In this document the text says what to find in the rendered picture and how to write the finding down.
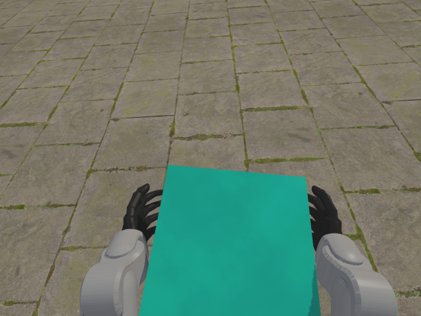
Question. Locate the left robot forearm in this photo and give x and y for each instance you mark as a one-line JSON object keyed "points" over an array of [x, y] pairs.
{"points": [[110, 287]]}

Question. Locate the left robot hand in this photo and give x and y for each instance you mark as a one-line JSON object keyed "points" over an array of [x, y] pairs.
{"points": [[137, 211]]}

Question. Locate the right robot hand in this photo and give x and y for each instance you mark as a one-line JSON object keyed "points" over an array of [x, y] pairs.
{"points": [[326, 219]]}

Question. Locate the carton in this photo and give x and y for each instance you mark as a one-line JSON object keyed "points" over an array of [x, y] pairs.
{"points": [[231, 243]]}

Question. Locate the right robot forearm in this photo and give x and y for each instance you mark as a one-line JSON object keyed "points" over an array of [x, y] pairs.
{"points": [[355, 289]]}

